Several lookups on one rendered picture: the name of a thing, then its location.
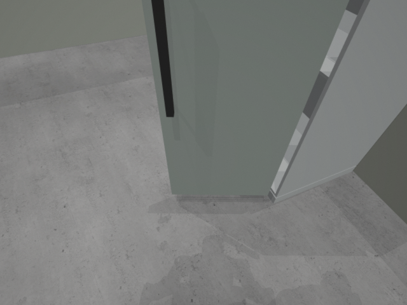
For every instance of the handle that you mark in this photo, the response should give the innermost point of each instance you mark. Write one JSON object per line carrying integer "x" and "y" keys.
{"x": 163, "y": 54}

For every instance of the fridge door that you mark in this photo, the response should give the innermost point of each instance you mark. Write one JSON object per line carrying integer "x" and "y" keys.
{"x": 241, "y": 72}

